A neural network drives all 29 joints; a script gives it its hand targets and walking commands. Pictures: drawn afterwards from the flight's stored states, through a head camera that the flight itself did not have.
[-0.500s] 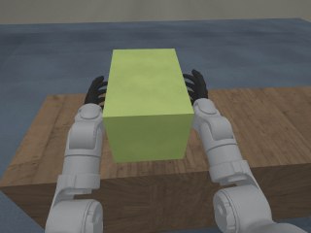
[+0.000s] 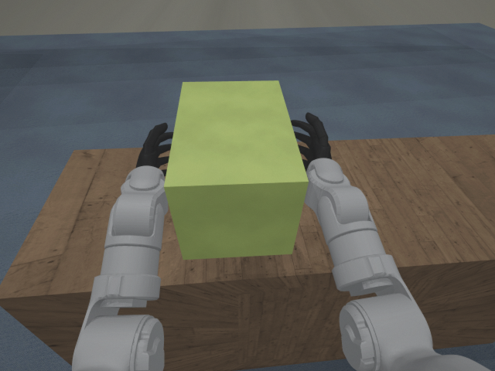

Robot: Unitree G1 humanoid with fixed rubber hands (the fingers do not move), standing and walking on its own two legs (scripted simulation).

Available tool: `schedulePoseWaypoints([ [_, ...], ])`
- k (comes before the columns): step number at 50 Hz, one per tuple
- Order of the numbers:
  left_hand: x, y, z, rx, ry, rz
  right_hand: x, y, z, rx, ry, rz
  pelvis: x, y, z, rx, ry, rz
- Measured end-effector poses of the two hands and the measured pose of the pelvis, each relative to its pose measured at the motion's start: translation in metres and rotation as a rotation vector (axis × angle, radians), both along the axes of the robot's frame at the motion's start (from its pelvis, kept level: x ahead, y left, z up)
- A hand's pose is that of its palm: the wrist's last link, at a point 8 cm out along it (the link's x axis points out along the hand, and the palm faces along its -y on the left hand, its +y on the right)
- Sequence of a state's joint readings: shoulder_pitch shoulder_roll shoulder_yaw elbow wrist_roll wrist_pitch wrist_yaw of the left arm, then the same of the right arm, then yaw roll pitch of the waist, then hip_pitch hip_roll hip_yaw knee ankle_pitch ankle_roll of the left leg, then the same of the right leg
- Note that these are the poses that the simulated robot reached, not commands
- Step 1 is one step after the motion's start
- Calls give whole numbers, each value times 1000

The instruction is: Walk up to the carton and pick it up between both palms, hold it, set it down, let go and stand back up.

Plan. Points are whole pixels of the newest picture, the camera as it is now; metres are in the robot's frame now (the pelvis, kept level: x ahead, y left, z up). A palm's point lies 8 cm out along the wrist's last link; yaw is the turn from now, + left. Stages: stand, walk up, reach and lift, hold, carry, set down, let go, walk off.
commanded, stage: hold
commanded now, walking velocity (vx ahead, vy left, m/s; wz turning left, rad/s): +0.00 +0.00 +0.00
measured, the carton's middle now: (234, 163) +0.39 +0.02 +0.16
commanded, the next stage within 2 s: none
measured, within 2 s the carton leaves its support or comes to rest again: neither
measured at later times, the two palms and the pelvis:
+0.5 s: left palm (146, 175) +0.35 +0.15 +0.17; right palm (316, 163) +0.36 -0.11 +0.18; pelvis +0.00 +0.00 +0.00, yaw +0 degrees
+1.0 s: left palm (149, 170) +0.36 +0.15 +0.17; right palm (316, 162) +0.37 -0.11 +0.18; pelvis +0.00 +0.00 +0.00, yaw +0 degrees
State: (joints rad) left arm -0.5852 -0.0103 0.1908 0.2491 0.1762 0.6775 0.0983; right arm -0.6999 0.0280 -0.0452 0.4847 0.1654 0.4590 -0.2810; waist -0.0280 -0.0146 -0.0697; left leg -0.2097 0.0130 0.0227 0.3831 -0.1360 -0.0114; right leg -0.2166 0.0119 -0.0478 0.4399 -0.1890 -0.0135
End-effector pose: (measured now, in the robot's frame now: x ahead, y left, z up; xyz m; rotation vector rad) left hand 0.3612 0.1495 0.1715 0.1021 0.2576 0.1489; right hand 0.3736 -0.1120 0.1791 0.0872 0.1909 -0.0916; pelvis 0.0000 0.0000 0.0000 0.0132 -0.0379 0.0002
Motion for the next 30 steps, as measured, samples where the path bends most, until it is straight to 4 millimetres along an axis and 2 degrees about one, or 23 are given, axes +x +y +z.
schedulePoseWaypoints([
  [8, 2, -1, 2, 2, 1, 8, 3, -1, -1, 5, 1, 5, 3, -1, 0, 1, 4, 0],
  [15, -5, 0, 8, 13, -28, 8, -2, 1, 7, 18, -29, 6, 1, 1, 0, -1, -4, 1],
  [22, -9, 3, -2, 12, 7, -11, -8, 3, 2, 10, 1, 0, -4, 3, -1, -3, -15, 1],
  [30, -10, 3, 4, 1, -16, -1, -9, 3, 6, 8, -23, -2, -5, 4, -1, -4, -18, 1],
])
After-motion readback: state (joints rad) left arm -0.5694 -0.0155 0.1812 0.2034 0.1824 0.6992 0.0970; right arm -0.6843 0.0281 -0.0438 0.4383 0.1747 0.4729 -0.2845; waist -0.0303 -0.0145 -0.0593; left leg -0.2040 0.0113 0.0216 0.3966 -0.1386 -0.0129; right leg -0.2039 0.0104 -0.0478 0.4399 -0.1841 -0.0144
